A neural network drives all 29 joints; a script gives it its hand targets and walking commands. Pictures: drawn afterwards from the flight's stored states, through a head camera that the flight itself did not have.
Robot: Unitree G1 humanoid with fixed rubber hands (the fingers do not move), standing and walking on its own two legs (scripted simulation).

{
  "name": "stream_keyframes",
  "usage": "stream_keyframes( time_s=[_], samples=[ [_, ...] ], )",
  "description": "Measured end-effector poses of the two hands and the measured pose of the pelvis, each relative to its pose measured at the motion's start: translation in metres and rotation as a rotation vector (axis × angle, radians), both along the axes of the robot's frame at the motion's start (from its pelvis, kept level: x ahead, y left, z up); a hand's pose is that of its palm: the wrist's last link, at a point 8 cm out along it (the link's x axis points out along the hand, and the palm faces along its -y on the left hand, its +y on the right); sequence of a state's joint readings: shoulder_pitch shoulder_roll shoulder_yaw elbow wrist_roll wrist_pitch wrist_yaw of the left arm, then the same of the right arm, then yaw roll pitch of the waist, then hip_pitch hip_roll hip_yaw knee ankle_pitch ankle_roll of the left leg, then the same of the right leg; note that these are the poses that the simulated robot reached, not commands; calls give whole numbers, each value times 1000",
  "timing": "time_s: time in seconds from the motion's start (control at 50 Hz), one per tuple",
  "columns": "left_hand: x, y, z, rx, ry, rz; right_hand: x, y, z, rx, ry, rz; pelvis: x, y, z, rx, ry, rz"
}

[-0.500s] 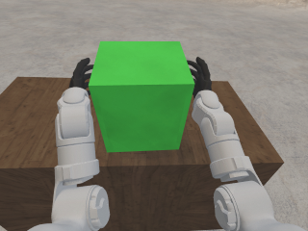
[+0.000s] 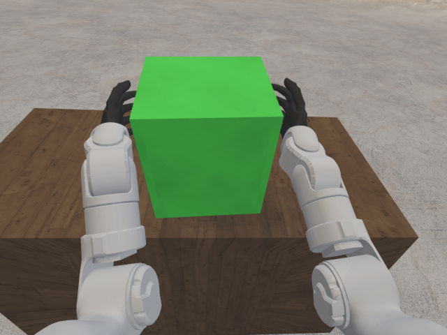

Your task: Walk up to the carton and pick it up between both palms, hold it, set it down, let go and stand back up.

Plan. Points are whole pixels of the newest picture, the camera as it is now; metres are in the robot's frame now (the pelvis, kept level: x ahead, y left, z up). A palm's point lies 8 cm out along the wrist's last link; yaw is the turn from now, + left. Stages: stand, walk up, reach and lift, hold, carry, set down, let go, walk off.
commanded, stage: hold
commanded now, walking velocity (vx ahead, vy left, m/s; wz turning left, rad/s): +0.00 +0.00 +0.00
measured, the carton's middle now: (206, 139) +0.40 +0.02 +0.18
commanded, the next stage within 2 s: set down in 1.06 s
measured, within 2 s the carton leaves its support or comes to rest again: neither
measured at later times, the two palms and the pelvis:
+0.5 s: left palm (115, 128) +0.36 +0.16 +0.23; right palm (293, 125) +0.37 -0.12 +0.23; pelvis +0.00 +0.00 +0.00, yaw +1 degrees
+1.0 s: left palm (121, 126) +0.36 +0.15 +0.23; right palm (299, 128) +0.36 -0.13 +0.23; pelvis +0.00 +0.00 +0.00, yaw +1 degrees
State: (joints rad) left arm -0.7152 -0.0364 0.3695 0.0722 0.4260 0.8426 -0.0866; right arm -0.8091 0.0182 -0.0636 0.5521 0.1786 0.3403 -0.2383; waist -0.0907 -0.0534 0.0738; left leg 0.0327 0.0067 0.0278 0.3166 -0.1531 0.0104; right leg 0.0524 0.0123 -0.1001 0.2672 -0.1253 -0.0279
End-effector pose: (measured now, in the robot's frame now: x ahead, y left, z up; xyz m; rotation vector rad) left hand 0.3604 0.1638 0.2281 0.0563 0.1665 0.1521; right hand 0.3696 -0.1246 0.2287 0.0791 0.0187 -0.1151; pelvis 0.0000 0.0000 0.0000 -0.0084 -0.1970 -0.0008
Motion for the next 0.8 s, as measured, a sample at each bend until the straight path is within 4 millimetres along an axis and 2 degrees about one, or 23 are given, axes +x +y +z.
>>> stream_keyframes(
  time_s=[0.12,0.3,0.8],
  samples=[
    [2,4,2,-7,2,9,4,4,5,0,2,8,2,-3,0,1,1,18],
    [3,0,-1,-1,0,-10,2,0,4,8,0,-5,6,-2,0,-3,-6,23],
    [2,0,1,-2,4,-6,1,0,4,6,4,-4,3,-2,0,-1,0,17]
  ],
)
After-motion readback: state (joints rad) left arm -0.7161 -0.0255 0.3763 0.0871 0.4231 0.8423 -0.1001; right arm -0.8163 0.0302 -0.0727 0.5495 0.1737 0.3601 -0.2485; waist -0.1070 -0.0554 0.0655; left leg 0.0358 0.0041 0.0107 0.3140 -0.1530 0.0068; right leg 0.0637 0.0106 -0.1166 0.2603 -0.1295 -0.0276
